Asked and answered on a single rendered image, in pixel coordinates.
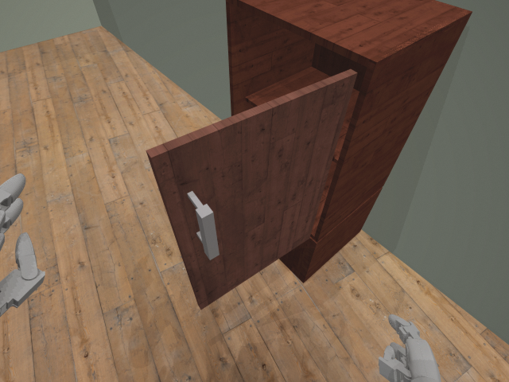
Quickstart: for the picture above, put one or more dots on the robot right hand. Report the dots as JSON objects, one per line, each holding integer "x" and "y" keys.
{"x": 416, "y": 360}

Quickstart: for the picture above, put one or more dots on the handle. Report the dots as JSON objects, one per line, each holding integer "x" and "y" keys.
{"x": 206, "y": 222}

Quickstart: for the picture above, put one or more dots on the cupboard door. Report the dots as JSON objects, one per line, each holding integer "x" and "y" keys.
{"x": 262, "y": 172}

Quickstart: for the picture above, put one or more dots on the robot left hand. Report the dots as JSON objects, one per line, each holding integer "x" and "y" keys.
{"x": 20, "y": 283}

